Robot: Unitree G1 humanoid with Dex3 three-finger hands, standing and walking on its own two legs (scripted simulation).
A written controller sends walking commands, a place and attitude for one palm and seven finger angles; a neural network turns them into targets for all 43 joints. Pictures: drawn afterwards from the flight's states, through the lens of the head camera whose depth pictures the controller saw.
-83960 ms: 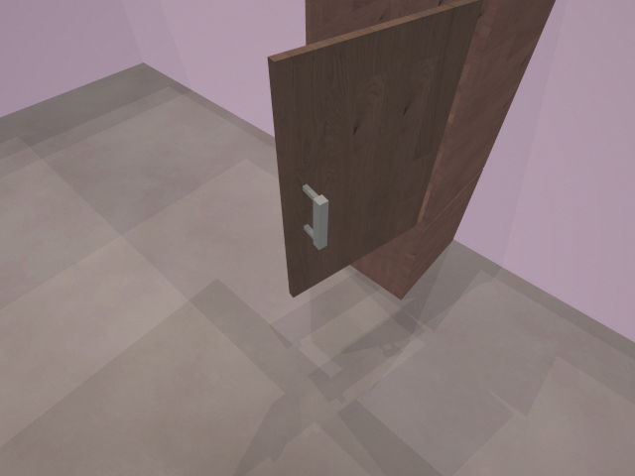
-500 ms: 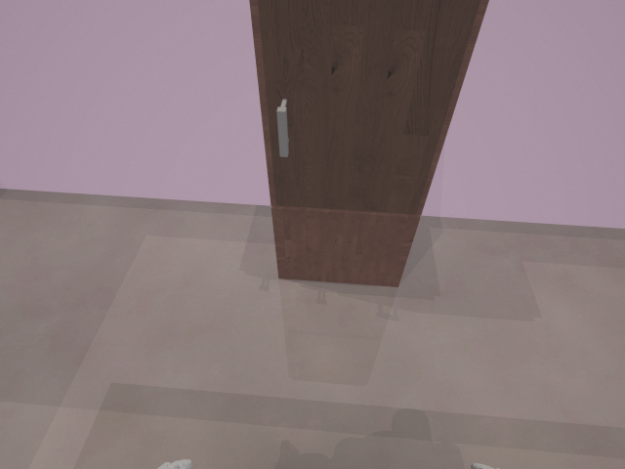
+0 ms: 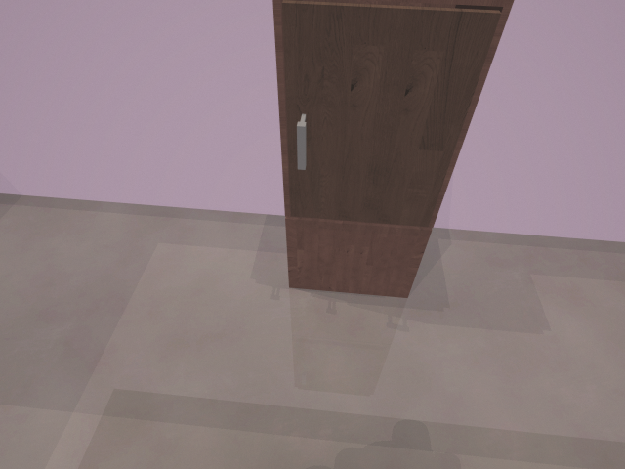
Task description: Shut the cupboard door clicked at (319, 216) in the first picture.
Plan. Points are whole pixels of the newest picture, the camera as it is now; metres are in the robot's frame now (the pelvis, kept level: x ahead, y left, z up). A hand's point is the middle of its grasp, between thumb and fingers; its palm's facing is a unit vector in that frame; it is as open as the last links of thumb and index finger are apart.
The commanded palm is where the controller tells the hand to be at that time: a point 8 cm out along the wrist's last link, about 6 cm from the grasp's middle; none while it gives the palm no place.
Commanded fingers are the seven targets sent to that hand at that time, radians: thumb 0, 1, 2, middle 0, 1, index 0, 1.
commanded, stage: let the arm hang, fingers relaxed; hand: left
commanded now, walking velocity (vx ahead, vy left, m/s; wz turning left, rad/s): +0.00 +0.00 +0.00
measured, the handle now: (302, 142) +0.85 +0.08 -0.06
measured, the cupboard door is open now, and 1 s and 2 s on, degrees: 0 0 0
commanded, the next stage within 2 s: look to check the result in 0.34 s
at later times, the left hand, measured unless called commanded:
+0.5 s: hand out of the picture -0.03 +0.15 -0.18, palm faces +0.04 -0.98 -0.18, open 7.4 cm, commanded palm none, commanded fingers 0.00 0.90 0.90 -0.20 -0.30 -0.20 -0.30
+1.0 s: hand out of the picture +0.00 +0.16 -0.18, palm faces +0.03 -0.98 -0.20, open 7.4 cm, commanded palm none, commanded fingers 0.00 0.90 0.90 -0.20 -0.30 -0.20 -0.30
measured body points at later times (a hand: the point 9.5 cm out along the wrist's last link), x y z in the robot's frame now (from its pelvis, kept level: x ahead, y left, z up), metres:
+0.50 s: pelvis +0.00 -0.01 +0.00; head +0.00 -0.01 +0.45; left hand -0.03 +0.21 -0.16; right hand -0.03 -0.22 -0.17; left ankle +0.04 +0.10 -0.74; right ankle -0.01 -0.13 -0.74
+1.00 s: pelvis +0.01 -0.02 +0.00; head +0.01 -0.02 +0.45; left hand +0.00 +0.21 -0.16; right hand +0.00 -0.24 -0.16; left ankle +0.04 +0.10 -0.74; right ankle -0.01 -0.13 -0.74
